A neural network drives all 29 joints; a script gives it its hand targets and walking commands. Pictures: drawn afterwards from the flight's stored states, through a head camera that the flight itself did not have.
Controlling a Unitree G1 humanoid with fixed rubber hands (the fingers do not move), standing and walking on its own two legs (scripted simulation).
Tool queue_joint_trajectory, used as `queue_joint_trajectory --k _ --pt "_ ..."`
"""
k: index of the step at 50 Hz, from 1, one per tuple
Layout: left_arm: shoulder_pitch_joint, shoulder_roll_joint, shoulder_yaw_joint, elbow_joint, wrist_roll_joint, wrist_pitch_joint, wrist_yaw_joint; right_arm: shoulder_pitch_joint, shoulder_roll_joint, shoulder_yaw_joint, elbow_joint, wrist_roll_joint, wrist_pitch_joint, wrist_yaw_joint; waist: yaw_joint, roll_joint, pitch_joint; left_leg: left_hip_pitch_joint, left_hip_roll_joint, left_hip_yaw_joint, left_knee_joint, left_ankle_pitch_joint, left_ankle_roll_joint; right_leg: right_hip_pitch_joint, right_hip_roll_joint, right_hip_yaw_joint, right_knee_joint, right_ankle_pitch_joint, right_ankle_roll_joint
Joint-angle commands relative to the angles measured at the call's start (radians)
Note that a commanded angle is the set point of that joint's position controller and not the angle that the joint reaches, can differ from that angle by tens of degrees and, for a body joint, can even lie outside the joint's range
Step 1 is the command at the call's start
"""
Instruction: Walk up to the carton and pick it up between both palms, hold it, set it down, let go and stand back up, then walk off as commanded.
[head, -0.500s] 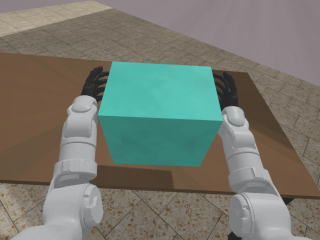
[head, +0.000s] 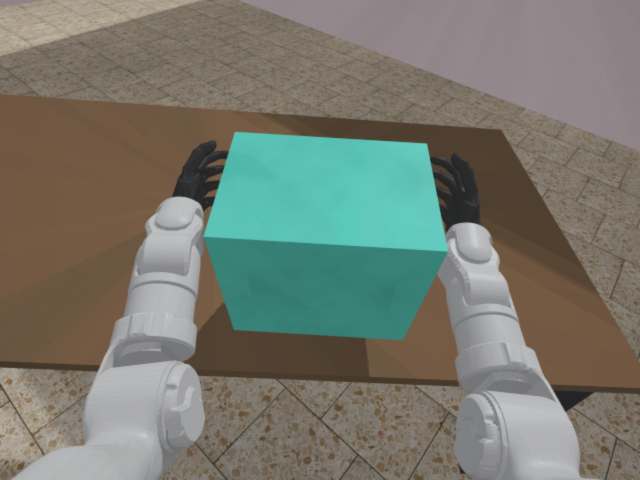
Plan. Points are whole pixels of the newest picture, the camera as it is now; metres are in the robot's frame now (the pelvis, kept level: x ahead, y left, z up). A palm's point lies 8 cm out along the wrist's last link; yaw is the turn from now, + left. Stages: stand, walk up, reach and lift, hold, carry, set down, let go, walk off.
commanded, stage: set down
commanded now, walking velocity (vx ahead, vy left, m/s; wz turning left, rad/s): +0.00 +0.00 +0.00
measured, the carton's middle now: (324, 242) +0.40 -0.04 +0.09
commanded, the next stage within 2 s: none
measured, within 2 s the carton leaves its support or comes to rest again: rests again in 1.18 s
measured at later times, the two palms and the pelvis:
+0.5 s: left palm (198, 208) +0.43 +0.13 +0.13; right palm (456, 236) +0.37 -0.21 +0.13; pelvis +0.00 +0.00 +0.00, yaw +0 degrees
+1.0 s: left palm (205, 222) +0.44 +0.13 +0.09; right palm (449, 247) +0.37 -0.21 +0.10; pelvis +0.01 +0.00 +0.00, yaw -1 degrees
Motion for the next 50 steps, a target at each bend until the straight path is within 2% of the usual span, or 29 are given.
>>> queue_joint_trajectory --k 1,3,5,6,9,10,12,13,16,17,18,20,21,23,26,27,29,31,34,36,39,40,42,44,45,47,48,49,50 --pt "-0.617 -0.482 -0.337 -0.153 -0.071 -0.069 -0.136 -0.61 0.491 0.361 -0.204 0.027 -0.073 0.124 0.004 0.024 -0.473 0.086 -0.056 0.093 0.003 0.316 -0.049 0.222 0.042 -0.084 0.056 0.452 0.054" --pt "-0.674 -0.466 -0.355 -0.16 -0.08 -0.082 -0.141 -0.635 0.478 0.351 -0.225 0.016 -0.083 0.125 -0.007 0.058 -0.517 0.114 -0.053 0.092 0.0 0.291 -0.053 0.202 0.038 -0.084 0.047 0.415 0.048" --pt "-0.682 -0.5 -0.384 -0.196 -0.083 -0.096 -0.124 -0.645 0.491 0.356 -0.229 0.01 -0.095 0.13 0.007 0.089 -0.543 0.158 -0.044 0.089 0.023 0.371 -0.072 0.15 0.051 -0.1 0.051 0.392 0.039" --pt "-0.682 -0.513 -0.387 -0.184 -0.095 -0.1 -0.117 -0.659 0.498 0.347 -0.229 0.01 -0.103 0.133 0.004 0.055 -0.567 0.19 -0.036 0.08 0.037 0.405 -0.071 0.14 0.055 -0.102 0.049 0.417 0.036" --pt "-0.661 -0.5 -0.376 -0.087 -0.087 -0.106 -0.122 -0.638 0.484 0.317 -0.195 -0.003 -0.1 0.13 0.004 0.06 -0.496 0.086 -0.042 0.089 0.003 0.271 -0.058 0.164 0.046 -0.092 0.046 0.375 0.035" --pt "-0.699 -0.488 -0.368 -0.09 -0.091 -0.122 -0.118 -0.666 0.507 0.322 -0.217 -0.007 -0.101 0.133 0.024 0.053 -0.563 0.097 -0.039 0.091 0.003 0.264 -0.053 0.178 0.041 -0.085 0.048 0.381 0.034" --pt "-0.708 -0.525 -0.387 -0.117 -0.094 -0.136 -0.113 -0.662 0.517 0.32 -0.218 -0.025 -0.118 0.135 0.012 0.07 -0.573 0.117 -0.034 0.083 0.015 0.328 -0.066 0.169 0.047 -0.093 0.057 0.389 0.029" --pt "-0.721 -0.515 -0.373 -0.063 -0.08 -0.134 -0.113 -0.646 0.492 0.269 -0.158 -0.043 -0.104 0.135 -0.016 0.086 -0.516 0.143 -0.023 0.076 0.016 0.338 -0.079 0.122 0.059 -0.111 0.04 0.311 0.026" --pt "-0.695 -0.518 -0.343 -0.039 -0.054 -0.134 -0.113 -0.635 0.468 0.234 -0.136 -0.054 -0.116 0.146 -0.006 0.112 -0.516 0.203 -0.023 0.083 0.024 0.367 -0.086 0.067 0.064 -0.117 0.018 0.28 0.018" --pt "-0.664 -0.509 -0.324 0.046 -0.058 -0.124 -0.121 -0.639 0.442 0.198 -0.117 -0.07 -0.108 0.14 -0.021 0.074 -0.422 0.145 -0.026 0.087 -0.003 0.275 -0.076 0.067 0.062 -0.122 0.001 0.241 0.022" --pt "-0.737 -0.507 -0.338 0.022 -0.073 -0.143 -0.125 -0.66 0.451 0.185 -0.122 -0.084 -0.108 0.14 -0.033 0.06 -0.468 0.127 -0.023 0.084 -0.01 0.256 -0.073 0.096 0.064 -0.117 0.006 0.229 0.019" --pt "-0.727 -0.51 -0.297 0.036 -0.066 -0.168 -0.129 -0.651 0.506 0.192 -0.132 -0.112 -0.111 0.145 -0.006 0.055 -0.501 0.095 -0.031 0.096 -0.02 0.239 -0.059 0.122 0.042 -0.106 0.016 0.277 0.029" --pt "-0.726 -0.5 -0.291 0.064 -0.056 -0.174 -0.131 -0.616 0.503 0.194 -0.096 -0.106 -0.115 0.148 -0.016 0.061 -0.496 0.093 -0.037 0.091 -0.013 0.247 -0.056 0.127 0.041 -0.098 0.018 0.313 0.037" --pt "-0.681 -0.533 -0.319 0.059 -0.068 -0.195 -0.116 -0.655 0.52 0.255 -0.191 -0.083 -0.145 0.149 0.028 0.066 -0.594 0.094 -0.04 0.092 0.013 0.345 -0.063 0.159 0.049 -0.092 0.048 0.403 0.033" --pt "-0.727 -0.438 -0.221 0.11 -0.039 -0.19 -0.14 -0.612 0.494 0.162 -0.096 -0.139 -0.1 0.149 0.008 0.022 -0.448 0.029 -0.038 0.114 -0.034 0.161 -0.028 0.161 0.035 -0.092 0.028 0.313 0.042" --pt "-0.71 -0.475 -0.229 0.09 -0.043 -0.199 -0.142 -0.622 0.532 0.211 -0.141 -0.13 -0.116 0.153 0.039 0.026 -0.493 0.008 -0.042 0.112 -0.033 0.214 -0.034 0.204 0.034 -0.088 0.048 0.361 0.051" --pt "-0.751 -0.486 -0.258 0.056 -0.034 -0.223 -0.128 -0.639 0.546 0.218 -0.145 -0.133 -0.127 0.155 0.025 0.057 -0.598 0.048 -0.034 0.105 -0.008 0.284 -0.044 0.193 0.04 -0.095 0.061 0.408 0.045" --pt "-0.723 -0.512 -0.288 0.09 -0.061 -0.225 -0.118 -0.657 0.503 0.183 -0.131 -0.147 -0.143 0.16 0.009 0.07 -0.596 0.113 -0.017 0.093 0.007 0.333 -0.06 0.103 0.056 -0.108 0.042 0.348 0.031" --pt "-0.733 -0.502 -0.27 0.089 -0.056 -0.252 -0.114 -0.625 0.549 0.205 -0.134 -0.149 -0.15 0.164 0.034 0.072 -0.614 0.073 -0.023 0.104 0.013 0.329 -0.05 0.141 0.047 -0.099 0.053 0.396 0.031" --pt "-0.703 -0.501 -0.27 0.114 -0.056 -0.255 -0.118 -0.617 0.552 0.208 -0.139 -0.164 -0.153 0.155 0.007 0.046 -0.587 0.033 -0.035 0.103 0.006 0.31 -0.047 0.194 0.039 -0.093 0.068 0.473 0.046" --pt "-0.685 -0.493 -0.261 0.114 -0.037 -0.26 -0.118 -0.573 0.556 0.216 -0.104 -0.151 -0.146 0.155 0.029 0.062 -0.561 0.027 -0.036 0.106 0.002 0.331 -0.054 0.177 0.038 -0.083 0.067 0.46 0.042" --pt "-0.723 -0.522 -0.308 0.072 -0.067 -0.275 -0.115 -0.575 0.561 0.209 -0.138 -0.161 -0.164 0.153 -0.007 0.07 -0.641 0.062 -0.031 0.098 0.021 0.358 -0.062 0.16 0.044 -0.098 0.073 0.479 0.036" --pt "-0.724 -0.498 -0.297 0.106 -0.051 -0.281 -0.114 -0.576 0.527 0.18 -0.088 -0.169 -0.159 0.151 -0.013 0.098 -0.611 0.073 -0.022 0.093 0.026 0.366 -0.065 0.135 0.044 -0.09 0.063 0.459 0.027" --pt "-0.658 -0.518 -0.28 0.125 -0.039 -0.286 -0.106 -0.543 0.546 0.196 -0.085 -0.171 -0.176 0.158 0.013 0.093 -0.593 0.095 -0.021 0.095 0.041 0.436 -0.073 0.123 0.051 -0.101 0.066 0.481 0.025" --pt "-0.664 -0.525 -0.292 0.105 -0.05 -0.282 -0.107 -0.541 0.536 0.187 -0.09 -0.175 -0.179 0.158 -0.007 0.092 -0.609 0.084 -0.024 0.093 0.04 0.426 -0.077 0.124 0.051 -0.108 0.074 0.491 0.03" --pt "-0.71 -0.513 -0.297 0.092 -0.066 -0.304 -0.113 -0.564 0.566 0.226 -0.124 -0.165 -0.18 0.152 0.005 0.057 -0.624 0.04 -0.029 0.098 0.031 0.368 -0.053 0.169 0.04 -0.082 0.076 0.512 0.04" --pt "-0.671 -0.527 -0.297 0.114 -0.062 -0.301 -0.111 -0.543 0.561 0.218 -0.101 -0.176 -0.186 0.148 -0.01 0.061 -0.626 0.037 -0.029 0.099 0.029 0.375 -0.063 0.167 0.042 -0.095 0.074 0.509 0.036" --pt "-0.684 -0.519 -0.293 0.111 -0.063 -0.31 -0.112 -0.602 0.576 0.247 -0.143 -0.15 -0.189 0.151 0.025 0.062 -0.617 0.019 -0.034 0.103 0.028 0.359 -0.056 0.175 0.037 -0.08 0.083 0.525 0.044" --pt "-0.693 -0.496 -0.298 0.124 -0.049 -0.311 -0.109 -0.57 0.548 0.217 -0.104 -0.157 -0.193 0.151 0.013 0.098 -0.629 0.02 -0.025 0.094 0.03 0.361 -0.062 0.166 0.04 -0.08 0.076 0.497 0.03"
